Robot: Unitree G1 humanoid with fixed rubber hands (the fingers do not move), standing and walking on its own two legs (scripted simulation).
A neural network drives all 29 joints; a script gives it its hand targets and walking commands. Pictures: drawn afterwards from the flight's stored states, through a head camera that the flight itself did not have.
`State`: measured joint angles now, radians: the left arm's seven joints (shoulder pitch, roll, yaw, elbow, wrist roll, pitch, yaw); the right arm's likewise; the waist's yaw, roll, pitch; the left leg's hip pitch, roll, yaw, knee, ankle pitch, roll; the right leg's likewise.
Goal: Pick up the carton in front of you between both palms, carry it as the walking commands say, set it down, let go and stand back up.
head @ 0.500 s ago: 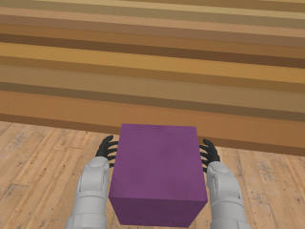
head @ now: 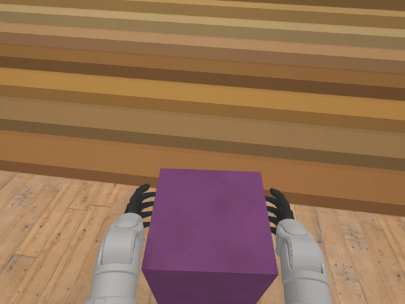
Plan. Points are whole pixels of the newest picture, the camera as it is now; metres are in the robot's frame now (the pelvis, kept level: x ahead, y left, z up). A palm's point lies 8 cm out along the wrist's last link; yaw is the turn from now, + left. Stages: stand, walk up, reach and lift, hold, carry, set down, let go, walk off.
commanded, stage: hold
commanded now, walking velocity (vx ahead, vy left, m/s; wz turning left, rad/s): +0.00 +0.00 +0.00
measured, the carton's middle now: (207, 241) +0.28 +0.00 -0.02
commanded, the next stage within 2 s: carry in 1.20 s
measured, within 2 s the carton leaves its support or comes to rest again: neither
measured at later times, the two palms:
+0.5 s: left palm (133, 221) +0.28 +0.15 +0.05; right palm (285, 228) +0.28 -0.15 +0.05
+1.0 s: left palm (133, 221) +0.28 +0.15 +0.05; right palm (285, 227) +0.28 -0.15 +0.05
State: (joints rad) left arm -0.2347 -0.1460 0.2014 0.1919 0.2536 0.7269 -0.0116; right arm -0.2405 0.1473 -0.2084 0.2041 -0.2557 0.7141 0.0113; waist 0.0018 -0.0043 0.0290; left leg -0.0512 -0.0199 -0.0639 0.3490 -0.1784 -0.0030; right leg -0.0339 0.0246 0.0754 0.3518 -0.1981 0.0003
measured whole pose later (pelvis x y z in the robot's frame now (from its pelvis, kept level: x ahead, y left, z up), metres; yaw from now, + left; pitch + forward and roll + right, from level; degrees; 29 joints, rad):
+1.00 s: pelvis +0.00 +0.00 +0.00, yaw +0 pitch -8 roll +0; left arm -0.24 -0.15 0.20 0.18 0.26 0.77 -0.02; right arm -0.25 0.15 -0.21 0.19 -0.27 0.76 0.02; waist 0.00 0.00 0.05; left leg -0.03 -0.02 -0.06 0.35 -0.18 0.00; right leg -0.01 0.02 0.08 0.35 -0.20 0.00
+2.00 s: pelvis +0.29 +0.00 +0.00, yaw -4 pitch +6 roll -1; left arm -0.20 -0.14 0.13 -0.34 0.10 1.24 0.09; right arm -0.19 0.14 -0.14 -0.34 -0.09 1.23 -0.10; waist -0.03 0.01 -0.12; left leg -0.06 0.03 0.21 0.24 -0.27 0.02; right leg -0.60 -0.09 -0.13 0.68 -0.16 0.00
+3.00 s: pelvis +0.94 -0.05 -0.01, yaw -1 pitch +6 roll -1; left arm -0.78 -0.05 0.29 -0.17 0.08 1.29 0.13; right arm -0.77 0.05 -0.29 -0.15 -0.05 1.26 -0.14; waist -0.09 -0.01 0.08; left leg -0.13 0.00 0.11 0.44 -0.42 0.05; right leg -1.11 -0.07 -0.09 1.63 -0.52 -0.10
